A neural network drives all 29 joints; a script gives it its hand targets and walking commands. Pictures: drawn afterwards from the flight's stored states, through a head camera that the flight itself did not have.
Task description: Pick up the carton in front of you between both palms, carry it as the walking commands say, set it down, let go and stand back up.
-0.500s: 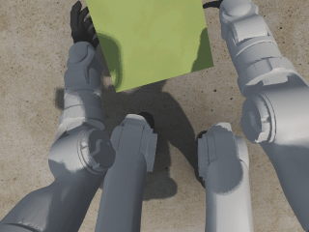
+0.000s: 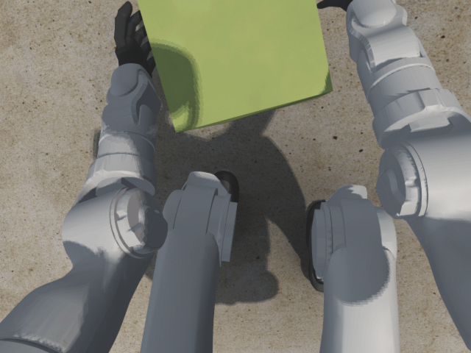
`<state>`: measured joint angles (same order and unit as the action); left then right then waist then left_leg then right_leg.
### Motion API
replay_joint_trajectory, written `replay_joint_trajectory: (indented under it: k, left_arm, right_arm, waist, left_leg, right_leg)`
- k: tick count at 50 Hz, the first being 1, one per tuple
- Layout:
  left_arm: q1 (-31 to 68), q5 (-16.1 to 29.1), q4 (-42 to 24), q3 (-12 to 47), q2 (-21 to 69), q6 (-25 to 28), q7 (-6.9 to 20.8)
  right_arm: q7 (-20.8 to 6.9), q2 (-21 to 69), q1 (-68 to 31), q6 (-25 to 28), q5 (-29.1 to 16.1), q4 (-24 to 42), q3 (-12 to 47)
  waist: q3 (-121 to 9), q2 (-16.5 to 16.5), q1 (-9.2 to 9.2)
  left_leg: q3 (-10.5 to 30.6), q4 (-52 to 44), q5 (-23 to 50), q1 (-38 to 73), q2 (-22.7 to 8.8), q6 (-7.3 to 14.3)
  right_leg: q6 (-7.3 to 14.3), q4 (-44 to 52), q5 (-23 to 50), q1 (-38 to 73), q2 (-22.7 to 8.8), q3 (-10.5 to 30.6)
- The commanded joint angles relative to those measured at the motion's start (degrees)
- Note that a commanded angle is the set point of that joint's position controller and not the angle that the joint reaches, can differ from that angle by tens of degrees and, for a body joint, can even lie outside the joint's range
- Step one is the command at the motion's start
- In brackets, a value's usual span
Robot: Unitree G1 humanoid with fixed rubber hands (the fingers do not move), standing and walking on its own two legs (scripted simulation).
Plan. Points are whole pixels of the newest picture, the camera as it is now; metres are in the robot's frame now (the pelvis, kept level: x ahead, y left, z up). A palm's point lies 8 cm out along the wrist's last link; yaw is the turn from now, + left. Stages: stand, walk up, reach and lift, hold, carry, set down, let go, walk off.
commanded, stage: set down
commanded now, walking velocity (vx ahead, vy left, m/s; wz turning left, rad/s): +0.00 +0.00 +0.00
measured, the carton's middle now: (246, 52) +0.50 +0.05 -0.26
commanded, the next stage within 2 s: let go in 1.24 s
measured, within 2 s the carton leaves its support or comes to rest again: neither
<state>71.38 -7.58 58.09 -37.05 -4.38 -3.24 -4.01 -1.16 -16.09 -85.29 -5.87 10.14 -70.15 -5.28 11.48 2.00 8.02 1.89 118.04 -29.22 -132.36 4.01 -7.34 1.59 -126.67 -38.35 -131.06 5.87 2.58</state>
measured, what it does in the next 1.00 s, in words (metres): rises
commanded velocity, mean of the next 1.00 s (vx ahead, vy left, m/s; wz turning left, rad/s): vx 0.00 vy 0.00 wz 0.00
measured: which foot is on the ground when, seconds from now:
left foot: down 0.00-1.00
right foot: down 0.00-1.00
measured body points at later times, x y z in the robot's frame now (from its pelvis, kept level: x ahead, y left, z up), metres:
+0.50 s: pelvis -0.01 +0.02 +0.02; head +0.34 -0.01 +0.30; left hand +0.47 +0.24 -0.12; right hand +0.58 -0.12 -0.12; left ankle +0.13 +0.14 -0.35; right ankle +0.07 -0.10 -0.35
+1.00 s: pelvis +0.01 +0.01 +0.16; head +0.33 -0.03 +0.47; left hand +0.46 +0.24 +0.04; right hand +0.58 -0.14 +0.03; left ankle +0.13 +0.14 -0.35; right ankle +0.07 -0.10 -0.35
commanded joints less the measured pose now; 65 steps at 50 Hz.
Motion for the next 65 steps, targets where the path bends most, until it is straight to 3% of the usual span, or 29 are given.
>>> replay_joint_trajectory:
  k: [1,2,4,5,9,12,14,17,18,19,22,23,25,27,32,33,34,35,37,38,39,40,41,45,52,59,60,64,65]
  left_arm:
    - [4.49,6.56,-0.64,3.73,-8.28,4.31,-2.40]
    - [3.03,8.17,1.09,2.98,-12.21,4.99,-3.20]
    - [7.15,13.83,0.97,10.96,-8.60,5.20,-3.71]
    - [5.67,15.21,-1.24,10.88,-11.66,5.95,-3.89]
    - [10.79,20.53,-4.85,17.12,-11.79,4.76,-3.58]
    - [8.92,22.46,-10.44,18.87,-8.67,3.39,-4.94]
    - [5.64,25.74,-12.37,21.27,-8.09,2.68,-5.40]
    - [0.81,24.99,-15.54,20.22,-9.06,0.53,-6.62]
    - [-1.58,23.51,-19.39,19.03,-8.74,-0.05,-7.40]
    - [-1.27,20.18,-18.03,18.04,-10.06,-0.98,-8.44]
    - [-3.45,13.75,-20.15,13.92,-10.11,-2.39,-8.50]
    - [-2.96,16.64,-22.83,18.08,-5.45,-2.95,-8.62]
    - [-1.06,15.14,-26.26,17.82,-5.35,-2.13,-9.38]
    - [-0.68,16.06,-24.23,18.66,-2.96,-3.40,-9.45]
    - [-0.66,11.86,-26.27,16.99,-4.99,-4.65,-10.13]
    - [-2.76,13.08,-26.62,16.60,-2.76,-5.02,-9.82]
    - [-4.19,11.99,-26.11,16.65,-1.18,-5.31,-9.28]
    - [-6.00,13.54,-23.46,15.80,-2.71,-6.24,-9.38]
    - [-5.97,12.15,-29.74,15.46,-4.80,-4.82,-9.14]
    - [-6.99,12.18,-31.71,17.08,-4.76,-5.29,-9.33]
    - [-13.61,11.53,-29.62,15.14,-3.41,-5.96,-8.87]
    - [-13.64,13.20,-29.96,17.90,-0.87,-6.11,-8.14]
    - [-14.90,11.73,-25.86,14.13,-4.21,-5.66,-7.30]
    - [-10.81,14.74,-34.93,19.12,-3.35,-6.15,-6.59]
    - [-17.72,14.02,-32.41,16.19,-2.31,-6.31,-4.86]
    - [-16.08,10.24,-33.58,14.54,-2.12,-7.88,-4.49]
    - [-20.39,9.84,-33.29,12.58,-1.62,-7.19,-4.38]
    - [-22.48,9.87,-32.40,16.35,2.00,-6.76,-3.73]
    - [-25.94,7.58,-32.62,16.09,2.79,-5.73,-3.19]
  right_arm:
    - [3.66,-12.17,-15.26,2.56,-6.79,6.29,6.97]
    - [4.08,-11.89,-21.44,3.04,-9.31,10.05,10.25]
    - [3.58,-14.04,-22.61,3.19,-13.90,9.55,11.52]
    - [3.00,-12.87,-20.65,2.48,-17.20,7.77,13.94]
    - [2.09,-15.15,-21.11,1.69,-15.77,5.86,13.98]
    - [1.79,-17.34,-25.23,1.37,-19.98,14.83,14.72]
    - [2.12,-17.94,-24.31,-0.09,-19.49,15.04,15.78]
    - [1.51,-16.35,-22.69,-1.78,-19.07,21.39,15.87]
    - [1.62,-18.88,-17.69,-2.04,-15.61,18.26,10.31]
    - [0.79,-17.66,-17.36,-3.53,-16.13,14.75,11.48]
    - [-0.15,-15.50,-13.05,-4.34,-13.75,13.41,8.71]
    - [-0.72,-17.26,-12.80,-3.45,-12.38,12.85,7.01]
    - [-0.90,-15.61,-11.84,-3.04,-12.82,14.57,5.24]
    - [-1.16,-16.80,-11.09,-2.39,-11.93,13.54,2.27]
    - [-1.57,-16.50,-12.50,-4.12,-12.33,12.84,3.05]
    - [-1.91,-13.89,-9.49,-3.49,-13.08,15.74,4.59]
    - [-1.82,-16.74,-9.99,-3.17,-11.97,14.07,2.16]
    - [-2.17,-14.22,-11.99,-4.22,-12.25,15.79,6.36]
    - [-2.03,-12.64,-9.96,-4.22,-12.45,19.90,6.15]
    - [-2.13,-17.97,-7.70,-4.28,-10.01,15.99,0.08]
    - [-2.50,-14.87,-4.49,-5.04,-10.22,16.68,4.33]
    - [-3.23,-15.78,-5.33,-4.48,-9.30,17.59,1.94]
    - [-3.09,-13.23,-6.58,-4.92,-10.17,19.34,4.33]
    - [-2.84,-13.17,-3.92,-5.04,-9.07,22.00,1.84]
    - [-2.67,-11.97,-1.72,-5.99,-7.29,23.23,0.94]
    - [-3.88,-11.85,-0.39,-6.93,-6.00,21.12,-1.86]
    - [-3.83,-12.55,2.17,-6.52,-5.50,22.65,0.13]
    - [-3.85,-10.68,9.40,-5.51,-4.40,18.71,-4.66]
    - [-3.88,-10.49,10.79,-5.14,-2.45,18.18,-5.48]
  waist:
    - [-47.45,-10.38,3.24]
    - [-48.99,-12.48,6.59]
    - [-51.77,-11.35,4.14]
    - [-50.44,-11.84,7.02]
    - [-54.05,-15.76,0.05]
    - [-69.02,-11.05,4.70]
    - [-72.06,-14.41,2.59]
    - [-79.88,-19.22,4.55]
    - [-77.25,-15.37,2.33]
    - [-76.39,-13.42,5.91]
    - [-62.55,-13.32,5.60]
    - [-67.01,-12.79,1.65]
    - [-68.71,-5.72,4.42]
    - [-64.10,-6.85,-0.48]
    - [-65.37,-4.87,4.96]
    - [-66.70,-10.42,2.36]
    - [-65.48,-6.23,3.90]
    - [-68.89,-15.07,3.25]
    - [-75.54,-13.26,7.32]
    - [-77.98,-10.10,1.15]
    - [-73.25,-14.94,6.66]
    - [-72.40,-11.68,3.26]
    - [-71.25,-15.54,7.36]
    - [-73.50,-15.34,1.15]
    - [-75.94,-19.26,3.72]
    - [-71.73,-14.09,4.39]
    - [-71.88,-15.66,7.61]
    - [-67.97,-10.37,0.68]
    - [-68.23,-8.11,2.61]
  left_leg:
    - [-7.30,-0.53,22.61,22.39,-1.97,0.50]
    - [-8.08,-1.76,22.06,22.49,-3.13,0.03]
    - [-7.44,-2.13,22.28,22.40,-3.07,0.83]
    - [-7.12,-1.18,22.76,25.00,-4.09,1.65]
    - [-6.76,-1.11,21.69,26.63,-4.26,1.95]
    - [-7.98,-1.77,28.16,37.33,-4.08,1.80]
    - [-8.56,-3.85,24.49,36.76,-2.89,1.80]
    - [-8.69,-6.99,25.25,41.78,-1.87,3.37]
    - [-8.54,-7.80,25.48,44.64,-1.53,2.69]
    - [-8.08,-9.33,25.00,46.98,-1.57,2.67]
    - [-8.83,-12.54,15.72,37.08,-1.27,3.36]
    - [-7.99,-14.38,18.54,42.01,-1.03,2.31]
    - [-7.08,-14.51,22.14,52.42,-0.61,2.29]
    - [-6.60,-16.16,18.84,46.54,-0.16,1.26]
    - [-8.44,-19.73,15.26,51.43,-0.50,2.21]
    - [-7.33,-22.78,17.85,51.69,0.33,2.86]
    - [-9.24,-22.14,18.61,49.18,0.66,1.48]
    - [-8.43,-24.11,18.20,48.32,0.45,2.87]
    - [-9.54,-26.20,23.54,52.80,1.19,3.14]
    - [-9.22,-25.89,21.16,51.28,1.35,2.02]
    - [-9.42,-29.21,23.44,53.84,0.87,2.44]
    - [-8.98,-29.24,26.27,52.09,0.73,2.13]
    - [-9.73,-30.22,24.05,53.47,0.94,3.40]
    - [-9.05,-34.94,25.27,51.68,0.45,2.12]
    - [-9.30,-41.06,29.04,50.20,0.67,2.57]
    - [-9.35,-49.59,26.68,59.67,0.09,2.26]
    - [-9.42,-50.73,31.19,64.44,0.38,2.91]
    - [-8.89,-53.74,29.91,67.57,-0.18,2.42]
    - [-9.05,-54.64,33.31,69.91,0.19,1.77]
  right_leg:
    - [0.05,16.02,23.87,24.36,-4.05,5.07]
    - [-0.89,16.34,22.88,28.16,-5.04,5.53]
    - [-0.46,15.33,22.60,31.27,-4.78,5.34]
    - [-1.31,14.05,22.14,29.62,-5.82,5.26]
    - [-0.99,15.37,21.31,34.67,-6.69,4.25]
    - [0.97,14.83,23.23,37.66,-6.70,4.48]
    - [0.33,15.57,20.76,42.84,-6.81,2.13]
    - [-0.19,17.12,20.22,46.93,-6.03,0.61]
    - [0.28,18.14,18.16,42.02,-4.59,-0.56]
    - [-0.27,17.09,17.85,41.64,-5.01,-1.04]
    - [0.56,22.39,9.44,35.72,-5.37,0.24]
    - [1.05,22.24,12.19,36.63,-3.44,-1.88]
    - [0.61,21.93,12.90,30.41,-2.97,-2.38]
    - [1.03,22.87,11.70,30.55,-2.18,-4.14]
    - [1.72,30.08,5.21,30.96,-2.40,-2.35]
    - [1.00,31.78,10.06,35.90,-1.49,-3.99]
    - [1.01,31.73,11.79,34.15,-1.32,-3.21]
    - [0.26,32.96,13.75,42.88,-1.55,-3.29]
    - [-0.52,33.95,18.41,47.48,-1.28,-3.39]
    - [0.04,33.63,19.40,49.83,-0.92,-3.35]
    - [-1.24,36.72,18.27,47.58,-0.83,-4.24]
    - [-0.93,35.70,22.70,47.56,-0.84,-3.97]
    - [-1.99,38.18,19.88,47.37,-0.53,-3.93]
    - [-1.68,42.41,25.96,56.74,-0.79,-4.07]
    - [-2.20,48.62,34.02,66.44,-2.71,-2.45]
    - [-1.81,57.73,28.73,70.26,-2.41,-1.26]
    - [-2.60,59.03,31.35,71.93,-2.00,-0.58]
    - [-1.25,64.32,30.99,70.52,-1.34,0.02]
    - [-1.64,65.69,32.82,69.53,-1.87,0.13]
